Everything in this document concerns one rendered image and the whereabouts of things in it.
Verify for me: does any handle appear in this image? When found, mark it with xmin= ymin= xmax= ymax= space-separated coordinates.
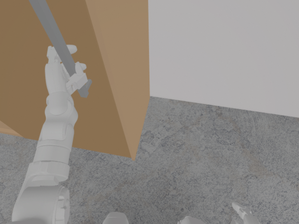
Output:
xmin=29 ymin=0 xmax=92 ymax=98

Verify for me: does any robot left hand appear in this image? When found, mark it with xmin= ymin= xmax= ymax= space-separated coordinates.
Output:
xmin=45 ymin=45 xmax=88 ymax=95

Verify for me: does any robot left upper arm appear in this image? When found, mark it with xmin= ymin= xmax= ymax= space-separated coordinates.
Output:
xmin=6 ymin=186 xmax=70 ymax=224

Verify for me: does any robot left forearm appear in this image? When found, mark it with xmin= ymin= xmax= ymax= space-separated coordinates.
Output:
xmin=12 ymin=91 xmax=78 ymax=222

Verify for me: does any wardrobe door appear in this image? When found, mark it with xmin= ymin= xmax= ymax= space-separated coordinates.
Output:
xmin=0 ymin=121 xmax=12 ymax=130
xmin=0 ymin=0 xmax=131 ymax=158

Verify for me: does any robot right hand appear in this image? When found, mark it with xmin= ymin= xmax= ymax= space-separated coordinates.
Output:
xmin=231 ymin=202 xmax=260 ymax=224

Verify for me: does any left robot thigh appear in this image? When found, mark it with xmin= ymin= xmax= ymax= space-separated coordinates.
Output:
xmin=102 ymin=212 xmax=128 ymax=224

